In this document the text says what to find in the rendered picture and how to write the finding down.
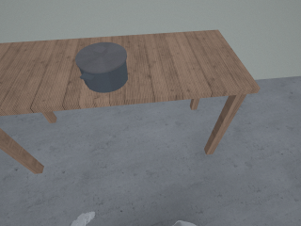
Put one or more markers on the robot left hand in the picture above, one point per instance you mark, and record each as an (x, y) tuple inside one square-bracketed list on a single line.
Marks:
[(84, 219)]

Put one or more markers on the knob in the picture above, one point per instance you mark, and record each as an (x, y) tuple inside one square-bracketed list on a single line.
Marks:
[(100, 51)]

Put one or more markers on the pot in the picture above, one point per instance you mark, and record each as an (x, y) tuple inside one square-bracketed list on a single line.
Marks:
[(106, 82)]

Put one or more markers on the lid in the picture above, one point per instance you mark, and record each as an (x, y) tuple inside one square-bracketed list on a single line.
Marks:
[(86, 61)]

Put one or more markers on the table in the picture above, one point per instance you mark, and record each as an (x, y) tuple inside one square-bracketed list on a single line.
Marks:
[(41, 76)]

